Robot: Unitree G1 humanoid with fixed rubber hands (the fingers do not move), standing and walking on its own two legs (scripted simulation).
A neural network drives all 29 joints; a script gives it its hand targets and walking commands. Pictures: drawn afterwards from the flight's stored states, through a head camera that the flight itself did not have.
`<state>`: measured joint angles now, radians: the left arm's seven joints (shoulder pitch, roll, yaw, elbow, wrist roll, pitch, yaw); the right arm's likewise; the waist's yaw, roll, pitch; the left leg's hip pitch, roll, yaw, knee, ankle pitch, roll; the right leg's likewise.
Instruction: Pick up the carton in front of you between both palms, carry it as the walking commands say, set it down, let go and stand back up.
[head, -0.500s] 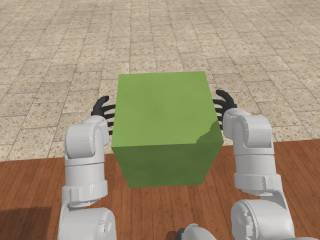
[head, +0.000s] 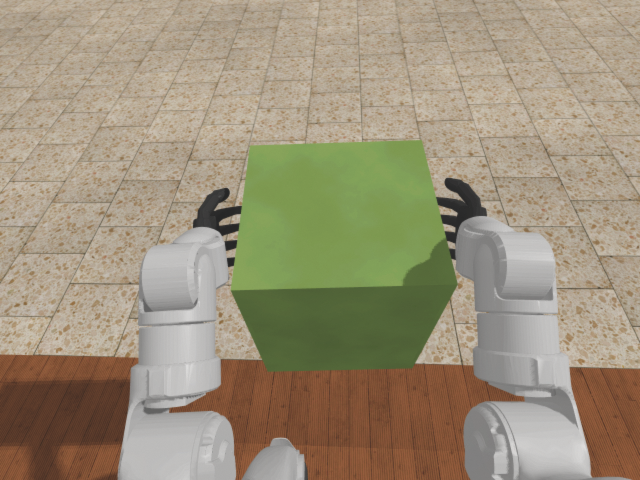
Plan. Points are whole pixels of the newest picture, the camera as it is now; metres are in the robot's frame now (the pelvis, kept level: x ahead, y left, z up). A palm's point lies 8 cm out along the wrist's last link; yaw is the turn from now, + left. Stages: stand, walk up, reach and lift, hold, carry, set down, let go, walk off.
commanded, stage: carry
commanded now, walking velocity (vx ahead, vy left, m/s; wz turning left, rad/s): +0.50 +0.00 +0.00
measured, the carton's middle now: (337, 266) +0.38 +0.02 +0.04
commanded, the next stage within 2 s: none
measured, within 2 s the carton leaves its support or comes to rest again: neither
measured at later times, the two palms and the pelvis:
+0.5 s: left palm (247, 115) +0.66 +0.17 +0.09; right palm (429, 111) +0.64 -0.13 +0.10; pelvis +0.28 +0.04 -0.02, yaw +0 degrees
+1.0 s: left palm (268, 55) +0.92 +0.17 +0.06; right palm (405, 47) +0.94 -0.13 +0.06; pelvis +0.57 +0.00 -0.04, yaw +1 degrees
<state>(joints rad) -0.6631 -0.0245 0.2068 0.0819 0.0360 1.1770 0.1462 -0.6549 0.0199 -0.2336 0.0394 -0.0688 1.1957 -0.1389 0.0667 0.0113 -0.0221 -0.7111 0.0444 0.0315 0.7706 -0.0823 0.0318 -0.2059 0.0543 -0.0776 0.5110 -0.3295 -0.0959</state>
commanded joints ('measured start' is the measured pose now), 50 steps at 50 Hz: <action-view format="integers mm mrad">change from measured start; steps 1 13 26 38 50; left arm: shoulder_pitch -676 -802 -656 -721 -741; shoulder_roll -1045 -1149 -1017 -1097 -1079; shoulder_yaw -648 -628 -646 -566 -696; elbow -53 -76 -87 19 -200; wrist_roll -430 -428 -336 -381 -475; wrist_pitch -4 -43 -7 -35 -34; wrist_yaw -280 -240 -195 -268 -264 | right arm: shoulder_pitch -634 -819 -680 -788 -668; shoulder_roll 1024 1151 1051 1152 1064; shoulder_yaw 656 649 675 631 693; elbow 17 -35 -33 74 -103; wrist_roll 356 484 474 460 395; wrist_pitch -13 -56 -21 -51 -55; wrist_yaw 209 269 277 270 190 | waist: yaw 51 -89 -162 -21 0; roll -125 56 88 -63 -111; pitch -383 -471 -420 -484 -449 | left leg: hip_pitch -9 739 938 -49 -131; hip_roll -77 214 97 -31 17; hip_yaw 96 -358 -124 -66 23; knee -205 -392 -289 570 158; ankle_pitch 116 84 610 -363 -88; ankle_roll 14 191 142 14 -24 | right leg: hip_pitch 416 -480 -590 370 398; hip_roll -181 -91 -47 -339 -260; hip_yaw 147 97 -19 480 228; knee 14 711 192 -118 -97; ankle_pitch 830 -58 327 306 685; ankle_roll -78 62 63 -147 -107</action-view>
